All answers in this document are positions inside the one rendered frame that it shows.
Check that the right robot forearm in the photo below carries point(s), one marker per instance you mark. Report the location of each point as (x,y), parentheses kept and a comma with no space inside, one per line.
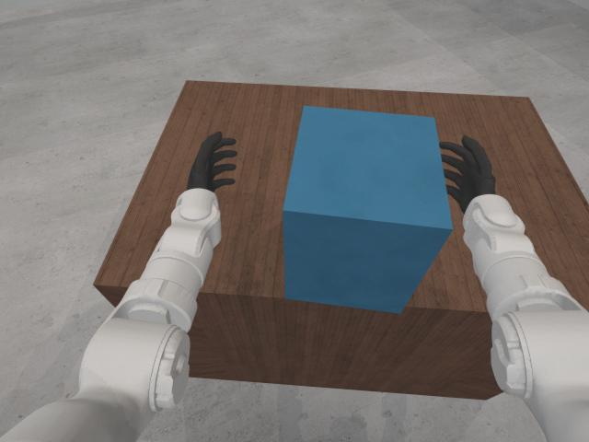
(504,260)

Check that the robot right hand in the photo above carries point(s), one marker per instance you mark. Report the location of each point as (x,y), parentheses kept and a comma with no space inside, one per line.
(476,170)

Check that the carton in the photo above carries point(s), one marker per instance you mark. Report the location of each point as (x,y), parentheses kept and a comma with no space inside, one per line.
(366,209)

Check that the robot right upper arm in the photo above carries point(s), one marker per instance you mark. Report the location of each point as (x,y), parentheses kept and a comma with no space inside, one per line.
(542,357)

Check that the left robot forearm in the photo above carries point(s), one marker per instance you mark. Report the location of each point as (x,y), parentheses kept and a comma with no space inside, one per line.
(168,288)

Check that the robot left hand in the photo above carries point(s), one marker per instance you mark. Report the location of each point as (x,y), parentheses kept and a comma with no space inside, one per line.
(203,170)

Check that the pedestal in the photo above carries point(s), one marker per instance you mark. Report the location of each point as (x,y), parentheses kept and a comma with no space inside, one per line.
(245,329)

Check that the robot left upper arm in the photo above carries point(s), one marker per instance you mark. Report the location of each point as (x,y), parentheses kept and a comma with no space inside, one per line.
(133,369)

